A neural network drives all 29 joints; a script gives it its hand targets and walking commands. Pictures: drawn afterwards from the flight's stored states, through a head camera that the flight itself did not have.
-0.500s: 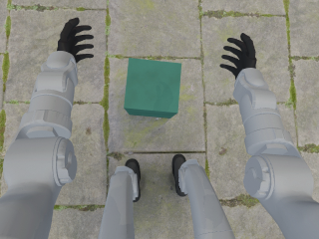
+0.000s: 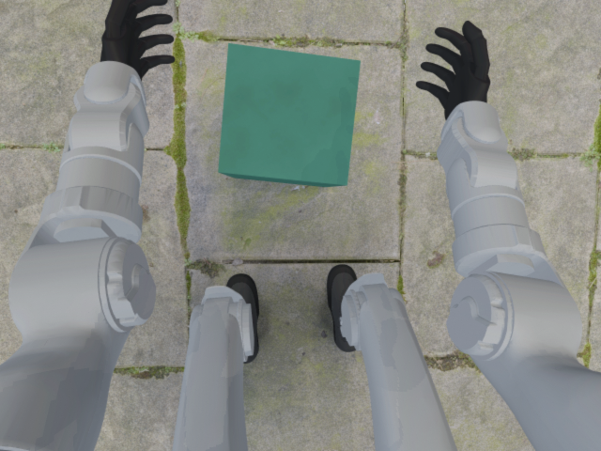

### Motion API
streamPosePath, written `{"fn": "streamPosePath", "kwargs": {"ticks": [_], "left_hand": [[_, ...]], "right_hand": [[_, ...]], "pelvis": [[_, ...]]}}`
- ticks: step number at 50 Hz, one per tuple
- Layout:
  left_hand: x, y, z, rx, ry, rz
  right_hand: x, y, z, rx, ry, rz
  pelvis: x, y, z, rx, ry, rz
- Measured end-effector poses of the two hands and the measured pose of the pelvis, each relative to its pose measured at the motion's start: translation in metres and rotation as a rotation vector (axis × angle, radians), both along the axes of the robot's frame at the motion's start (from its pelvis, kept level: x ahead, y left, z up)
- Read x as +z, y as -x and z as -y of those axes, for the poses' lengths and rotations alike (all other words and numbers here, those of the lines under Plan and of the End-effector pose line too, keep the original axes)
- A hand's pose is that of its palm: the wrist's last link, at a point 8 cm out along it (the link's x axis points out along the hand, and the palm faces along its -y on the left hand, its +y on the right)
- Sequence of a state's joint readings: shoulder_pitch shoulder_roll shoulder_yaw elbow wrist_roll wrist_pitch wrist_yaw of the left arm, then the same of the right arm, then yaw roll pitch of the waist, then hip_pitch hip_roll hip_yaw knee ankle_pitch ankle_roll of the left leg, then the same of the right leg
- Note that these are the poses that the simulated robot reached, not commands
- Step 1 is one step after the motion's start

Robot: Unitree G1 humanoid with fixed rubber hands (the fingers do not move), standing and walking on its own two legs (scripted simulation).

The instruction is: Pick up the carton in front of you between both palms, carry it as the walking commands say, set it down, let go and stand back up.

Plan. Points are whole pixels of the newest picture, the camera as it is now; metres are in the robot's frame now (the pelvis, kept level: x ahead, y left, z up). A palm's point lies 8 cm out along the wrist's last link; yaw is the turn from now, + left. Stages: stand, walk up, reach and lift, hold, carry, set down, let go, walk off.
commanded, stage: reach and lift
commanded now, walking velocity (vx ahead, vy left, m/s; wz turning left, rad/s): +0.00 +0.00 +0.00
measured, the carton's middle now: (286, 129) +0.51 +0.00 -0.45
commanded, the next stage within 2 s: none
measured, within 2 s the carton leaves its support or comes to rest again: leaves its support in 1.40 s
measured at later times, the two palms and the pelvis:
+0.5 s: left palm (179, 112) +0.53 +0.18 -0.36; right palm (396, 133) +0.48 -0.19 -0.36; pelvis -0.06 +0.00 -0.19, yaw -1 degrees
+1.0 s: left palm (193, 115) +0.53 +0.16 -0.37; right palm (385, 129) +0.49 -0.17 -0.37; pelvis -0.05 -0.01 -0.20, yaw +0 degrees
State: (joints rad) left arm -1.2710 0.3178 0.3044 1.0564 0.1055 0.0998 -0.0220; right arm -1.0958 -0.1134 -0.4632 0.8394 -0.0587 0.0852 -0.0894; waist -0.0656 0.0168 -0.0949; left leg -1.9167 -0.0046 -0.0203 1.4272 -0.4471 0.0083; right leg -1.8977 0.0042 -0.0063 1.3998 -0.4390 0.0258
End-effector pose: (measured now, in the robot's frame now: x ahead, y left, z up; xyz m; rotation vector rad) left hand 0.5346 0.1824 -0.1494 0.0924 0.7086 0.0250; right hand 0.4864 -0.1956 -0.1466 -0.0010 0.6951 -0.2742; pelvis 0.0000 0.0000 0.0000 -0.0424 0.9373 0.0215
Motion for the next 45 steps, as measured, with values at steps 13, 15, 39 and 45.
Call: {"fn": "streamPosePath", "kwargs": {"ticks": [13, 15, 39, 45], "left_hand": [[-0.133, 0.006, -0.003, 0.017, -0.018, 0.025], [-0.146, 0.005, -0.001, 0.018, -0.017, 0.021], [-0.232, 0.002, 0.013, 0.017, -0.006, 0.014], [-0.224, 0.006, 0.018, 0.014, 0.001, -0.008]], "right_hand": [[-0.133, 0.004, 0.000, 0.006, -0.003, -0.002], [-0.147, 0.004, -0.001, 0.005, -0.007, -0.006], [-0.234, -0.013, -0.014, 0.054, -0.014, -0.023], [-0.228, -0.007, -0.016, 0.063, -0.022, -0.043]], "pelvis": [[-0.131, 0.043, 0.003, -0.005, 0.005, 0.133], [-0.145, 0.048, 0.003, -0.005, 0.005, 0.163], [-0.211, 0.047, 0.003, -0.004, 0.000, 0.317], [-0.207, 0.047, 0.005, -0.005, -0.001, 0.297]]}}
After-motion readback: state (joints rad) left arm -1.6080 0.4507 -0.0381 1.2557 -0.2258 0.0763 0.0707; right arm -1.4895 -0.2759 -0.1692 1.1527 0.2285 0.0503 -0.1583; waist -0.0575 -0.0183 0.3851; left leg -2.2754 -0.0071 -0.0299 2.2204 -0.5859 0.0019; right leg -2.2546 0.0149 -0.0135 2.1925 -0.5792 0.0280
